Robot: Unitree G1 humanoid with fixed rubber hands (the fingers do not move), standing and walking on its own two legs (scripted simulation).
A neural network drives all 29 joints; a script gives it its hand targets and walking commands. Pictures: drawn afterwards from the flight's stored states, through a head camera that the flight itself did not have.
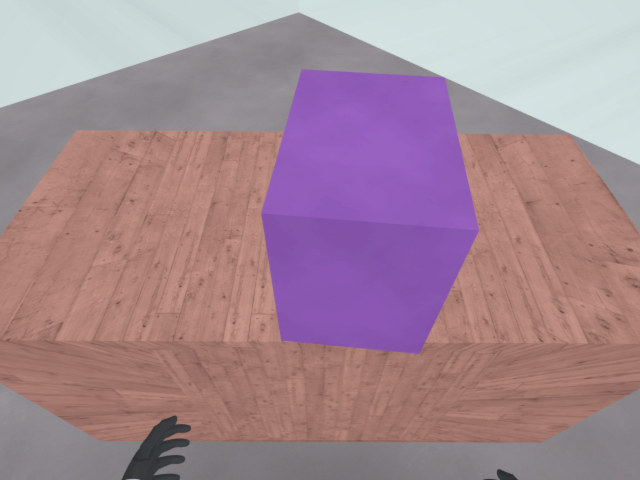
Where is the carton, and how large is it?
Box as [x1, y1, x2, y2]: [261, 69, 478, 353]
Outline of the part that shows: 302,69 261,212 281,340 419,353 478,231 444,77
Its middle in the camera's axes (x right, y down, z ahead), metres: +0.06 -0.04 +0.60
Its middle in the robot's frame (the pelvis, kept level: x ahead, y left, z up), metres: +0.50 -0.05 +0.04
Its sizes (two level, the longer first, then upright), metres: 0.315 0.220 0.291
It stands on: a pedestal, 0.64 m high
